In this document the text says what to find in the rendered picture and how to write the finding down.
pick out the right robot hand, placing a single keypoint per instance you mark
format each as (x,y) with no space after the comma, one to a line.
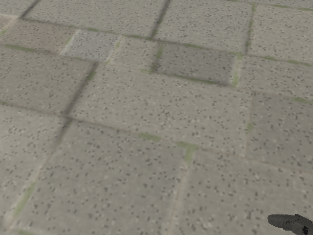
(298,224)

